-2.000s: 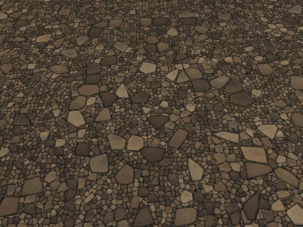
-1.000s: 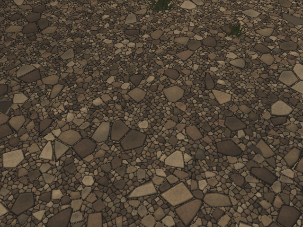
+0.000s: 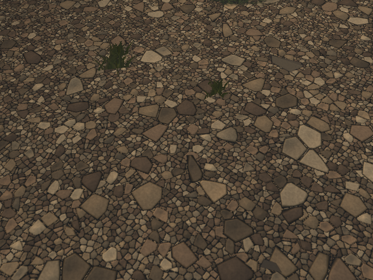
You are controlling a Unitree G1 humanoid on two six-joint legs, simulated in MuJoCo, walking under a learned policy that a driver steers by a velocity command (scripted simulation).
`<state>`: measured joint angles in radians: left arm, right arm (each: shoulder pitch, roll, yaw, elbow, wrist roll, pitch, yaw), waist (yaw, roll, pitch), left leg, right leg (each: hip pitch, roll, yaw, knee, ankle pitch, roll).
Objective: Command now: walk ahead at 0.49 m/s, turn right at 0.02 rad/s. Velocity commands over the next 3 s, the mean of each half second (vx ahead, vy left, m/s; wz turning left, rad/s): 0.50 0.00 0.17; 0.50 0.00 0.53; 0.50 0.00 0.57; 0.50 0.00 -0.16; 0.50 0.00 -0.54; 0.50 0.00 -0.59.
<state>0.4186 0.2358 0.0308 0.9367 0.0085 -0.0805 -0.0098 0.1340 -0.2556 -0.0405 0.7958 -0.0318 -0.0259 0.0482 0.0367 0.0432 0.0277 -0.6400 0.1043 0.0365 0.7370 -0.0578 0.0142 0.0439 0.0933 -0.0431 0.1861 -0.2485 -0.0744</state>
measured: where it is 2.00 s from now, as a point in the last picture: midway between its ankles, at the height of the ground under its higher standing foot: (109, 156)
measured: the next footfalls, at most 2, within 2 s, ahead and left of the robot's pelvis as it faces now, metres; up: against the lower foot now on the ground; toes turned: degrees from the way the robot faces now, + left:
left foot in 0.14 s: +0.26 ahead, +0.11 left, +0.00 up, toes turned +4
right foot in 0.66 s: +0.55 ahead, -0.06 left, +0.00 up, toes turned +12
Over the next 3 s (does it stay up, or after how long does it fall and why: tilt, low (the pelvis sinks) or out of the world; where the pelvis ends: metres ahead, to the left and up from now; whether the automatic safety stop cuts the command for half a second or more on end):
stays up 1.49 0.52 0.00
